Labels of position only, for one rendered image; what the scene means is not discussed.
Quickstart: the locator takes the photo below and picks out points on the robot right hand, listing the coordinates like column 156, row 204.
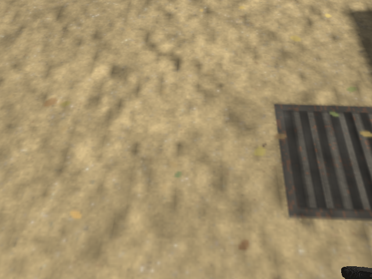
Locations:
column 354, row 272

